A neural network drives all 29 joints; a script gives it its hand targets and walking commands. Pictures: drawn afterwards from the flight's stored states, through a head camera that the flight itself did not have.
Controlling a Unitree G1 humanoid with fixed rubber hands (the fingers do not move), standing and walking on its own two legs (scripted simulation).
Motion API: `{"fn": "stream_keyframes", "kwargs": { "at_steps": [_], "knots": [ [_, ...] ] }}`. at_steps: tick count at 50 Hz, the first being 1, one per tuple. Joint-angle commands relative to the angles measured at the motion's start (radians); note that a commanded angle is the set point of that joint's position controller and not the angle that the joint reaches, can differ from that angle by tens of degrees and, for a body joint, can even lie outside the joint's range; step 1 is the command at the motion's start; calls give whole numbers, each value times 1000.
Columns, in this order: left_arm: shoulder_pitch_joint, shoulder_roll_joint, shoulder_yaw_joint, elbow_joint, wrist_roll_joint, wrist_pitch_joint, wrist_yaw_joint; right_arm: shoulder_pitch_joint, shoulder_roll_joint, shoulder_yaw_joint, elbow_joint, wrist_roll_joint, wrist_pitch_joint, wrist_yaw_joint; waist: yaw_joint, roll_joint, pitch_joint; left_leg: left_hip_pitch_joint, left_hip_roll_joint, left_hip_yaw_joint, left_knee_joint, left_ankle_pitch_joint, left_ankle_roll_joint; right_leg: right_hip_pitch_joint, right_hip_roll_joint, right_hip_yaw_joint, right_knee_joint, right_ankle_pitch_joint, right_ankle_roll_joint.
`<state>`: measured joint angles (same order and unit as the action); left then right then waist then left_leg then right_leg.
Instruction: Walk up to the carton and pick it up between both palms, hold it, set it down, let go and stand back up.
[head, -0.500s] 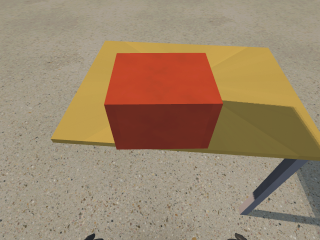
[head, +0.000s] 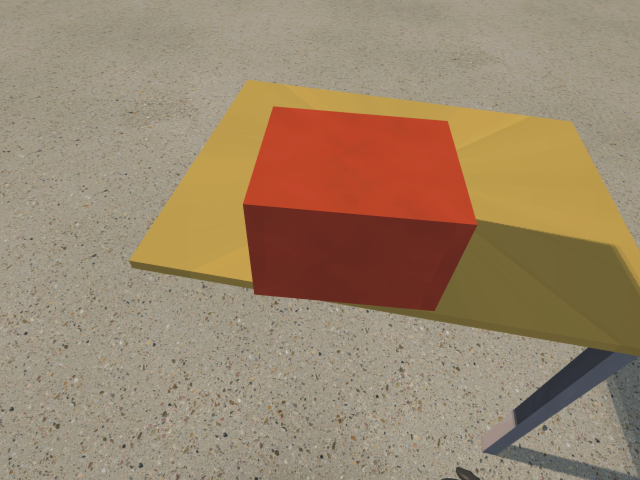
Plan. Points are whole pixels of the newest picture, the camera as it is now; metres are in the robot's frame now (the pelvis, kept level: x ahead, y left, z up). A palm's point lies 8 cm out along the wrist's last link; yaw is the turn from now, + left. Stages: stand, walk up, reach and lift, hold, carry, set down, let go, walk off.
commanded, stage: walk up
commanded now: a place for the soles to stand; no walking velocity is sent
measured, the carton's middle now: (352, 206) +0.52 -0.05 +0.04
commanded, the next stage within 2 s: none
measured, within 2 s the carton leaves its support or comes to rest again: neither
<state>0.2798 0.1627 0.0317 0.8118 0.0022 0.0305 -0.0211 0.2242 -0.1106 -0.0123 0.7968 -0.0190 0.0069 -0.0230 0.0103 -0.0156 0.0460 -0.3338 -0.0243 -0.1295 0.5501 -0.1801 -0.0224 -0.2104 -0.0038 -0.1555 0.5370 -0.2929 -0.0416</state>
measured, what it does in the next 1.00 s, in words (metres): walks ahead: right foot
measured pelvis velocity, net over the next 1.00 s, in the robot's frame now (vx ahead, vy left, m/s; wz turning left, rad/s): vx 0.12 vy -0.02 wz -0.11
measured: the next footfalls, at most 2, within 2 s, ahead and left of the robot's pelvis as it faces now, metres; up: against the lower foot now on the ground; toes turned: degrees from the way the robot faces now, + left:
right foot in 0.60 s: +0.19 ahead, -0.14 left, +0.00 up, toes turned -8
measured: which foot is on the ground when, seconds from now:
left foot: down 0.00-1.00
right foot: down 0.00-0.26, up 0.28-0.58, down 0.60-1.00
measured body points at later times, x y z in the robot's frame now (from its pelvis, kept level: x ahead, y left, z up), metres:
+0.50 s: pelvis +0.08 +0.00 +0.01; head +0.07 +0.03 +0.46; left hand +0.13 +0.23 -0.14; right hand +0.08 -0.22 -0.12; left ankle +0.10 +0.11 -0.73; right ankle +0.12 -0.13 -0.69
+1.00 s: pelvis +0.12 -0.02 +0.00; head +0.12 -0.01 +0.45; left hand +0.24 +0.18 -0.13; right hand +0.19 -0.24 -0.13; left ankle +0.13 +0.10 -0.73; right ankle +0.15 -0.13 -0.73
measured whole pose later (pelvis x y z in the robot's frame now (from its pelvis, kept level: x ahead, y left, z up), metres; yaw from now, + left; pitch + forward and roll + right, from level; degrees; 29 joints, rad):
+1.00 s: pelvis +0.12 -0.02 +0.00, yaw -6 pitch -2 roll +1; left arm 0.25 0.12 0.02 0.80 0.01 -0.01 0.00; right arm 0.26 -0.12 -0.01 0.83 -0.01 -0.01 0.00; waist 0.00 -0.03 0.03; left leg -0.18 0.00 0.05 0.50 -0.28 0.01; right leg -0.27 -0.02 -0.03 0.53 -0.22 -0.01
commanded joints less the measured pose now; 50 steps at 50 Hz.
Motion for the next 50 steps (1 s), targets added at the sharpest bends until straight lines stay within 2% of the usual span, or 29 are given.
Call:
{"fn": "stream_keyframes", "kwargs": {
  "at_steps": [1,2,3,4,6,8,10,11,12,13,14,15,17,18,21,24,26,28,29,31,32,34,36,37,39,40,42,45,50],
  "knots": [
    [-21,82,23,-113,-1,-30,5,-22,-125,-40,-119,-7,-36,-11,-6,74,-81,16,85,-103,-76,67,57,-7,-110,123,-131,-52,-32],
    [-6,101,24,-113,-3,-30,5,-24,-125,-37,-122,-6,-33,-11,-8,62,-92,15,77,-95,-83,31,56,-8,-117,121,-140,-70,-28],
    [143,104,33,-110,30,-46,-11,91,-101,-48,-113,-26,-40,3,3,-21,-171,45,54,-97,-64,-437,88,-9,-108,173,-173,-512,-61],
    [153,120,48,-97,34,-45,-14,76,-102,-54,-114,-26,-39,8,9,-19,-92,-56,10,-55,-27,-497,69,9,-141,245,-240,-607,-94],
    [186,136,54,-91,21,-45,-5,-7,-68,-39,-152,-35,-44,13,53,-82,66,-266,-41,91,121,-311,37,79,-263,409,-352,-620,-156],
    [170,135,66,-95,35,-50,11,-5,-43,-37,-163,-44,-59,18,37,-44,100,-312,17,144,155,-271,25,112,-332,446,-360,-481,-185],
    [93,145,67,-104,29,-53,12,63,-29,-40,-165,-42,-73,23,-26,-81,70,-14,29,153,-25,-209,44,-58,-240,300,-312,-392,-124],
    [62,135,64,-101,28,-50,2,166,-44,-58,-150,-40,-80,24,-75,-47,45,173,0,149,-50,-169,52,-199,-172,238,-259,-419,-88],
    [54,121,60,-107,29,-48,-8,261,-75,-76,-117,-45,-81,15,-112,-15,47,325,19,89,-74,-197,71,-324,-121,183,-144,-441,-51],
    [1,68,47,-134,31,-45,-21,327,-144,-94,-118,-43,-85,3,-142,103,88,307,234,-256,-242,-448,124,-467,-11,55,139,-396,7],
    [-2,59,43,-167,56,-38,-28,395,-201,-104,-99,-36,-84,-15,-152,166,122,206,399,-607,-422,-658,206,-510,28,117,362,-389,17],
    [49,84,53,-167,61,-26,-29,327,-191,-102,-105,-31,-78,-35,-98,73,109,198,434,-603,-440,-680,238,-515,-9,192,495,-338,25],
    [147,99,57,-139,52,-16,-22,195,-170,-85,-142,-28,-77,-48,-24,142,30,168,385,-442,-426,-634,212,-497,-36,221,593,-240,42],
    [189,94,57,-116,54,-21,-18,158,-130,-70,-141,-26,-87,-41,-6,171,11,170,344,-307,-411,-482,190,-455,-44,231,575,-182,51],
    [133,53,37,-95,60,-30,-14,153,-95,-58,-110,-30,-108,-30,-34,103,-19,128,274,-84,-355,-145,212,-381,-48,194,460,-91,73],
    [125,-4,7,-121,34,-33,-6,77,-129,-64,-94,-22,-88,-14,-3,222,10,-23,201,120,-273,-36,196,-186,-51,134,230,-8,76],
    [139,18,11,-115,42,-35,11,98,-138,-62,-90,-7,-72,-1,-4,186,-26,-67,214,107,-231,21,202,-88,-13,85,177,36,64],
    [186,25,24,-120,40,-45,27,74,-147,-47,-85,2,-48,11,35,88,-55,-127,205,111,-153,-20,154,58,-3,88,37,174,42],
    [204,49,38,-128,48,-56,38,70,-124,-37,-80,4,-42,15,48,19,-21,-156,189,108,-73,-39,113,102,-48,139,-21,226,30],
    [183,161,59,-154,30,-75,50,148,-50,-11,-76,4,-31,22,-9,-169,-71,-105,39,188,148,-290,7,32,-323,562,-205,210,-93],
    [163,141,61,-153,15,-73,50,143,-73,-23,-67,-19,-19,14,7,-182,-91,-48,29,163,232,-384,2,-22,-324,599,-237,137,-155],
    [73,103,42,-170,23,-68,56,138,-86,-22,-56,-16,-11,10,-8,-216,-84,-99,41,132,253,-415,-3,43,-280,522,-230,127,-151],
    [41,79,36,-170,26,-61,55,117,-87,-27,-48,-18,-11,9,-2,-211,-100,-57,60,141,162,-371,4,49,-237,423,-182,216,-116],
    [28,76,34,-171,24,-59,54,122,-77,-18,-47,-16,-15,8,-12,-157,-119,-9,60,147,115,-310,4,26,-227,395,-166,242,-114],
    [-29,94,31,-165,20,-56,45,134,-65,-15,-49,-9,-24,10,-39,-165,-65,112,54,162,-63,-105,6,-80,-182,330,-133,302,-76],
    [-40,73,30,-167,7,-57,40,120,-94,-23,-51,-8,-28,10,-31,-49,-47,130,63,119,-97,-13,21,-94,-169,306,-103,335,-51],
    [-3,58,12,-148,0,-59,28,53,-124,-29,-63,-6,-32,14,-1,37,-43,113,99,53,-144,-87,39,-107,-113,274,-130,104,-11],
    [-17,61,20,-118,4,-58,28,48,-122,-31,-47,4,-38,16,1,-16,-18,70,122,45,-176,-63,52,-19,-85,230,-101,112,2],
    [-12,67,21,-88,11,-66,28,49,-94,-25,-37,10,-43,14,-7,50,-22,107,109,71,-176,9,46,-22,-94,232,-98,183,-2]
  ]
}}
